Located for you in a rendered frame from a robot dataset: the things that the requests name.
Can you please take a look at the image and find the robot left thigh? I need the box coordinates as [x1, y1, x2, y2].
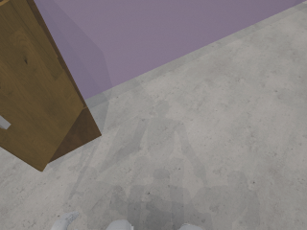
[106, 219, 134, 230]

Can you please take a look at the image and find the handle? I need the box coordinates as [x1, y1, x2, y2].
[0, 115, 11, 129]

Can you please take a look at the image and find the cupboard door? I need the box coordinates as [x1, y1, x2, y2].
[0, 0, 83, 172]

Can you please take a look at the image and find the left robot hand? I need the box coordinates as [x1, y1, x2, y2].
[50, 211, 79, 230]

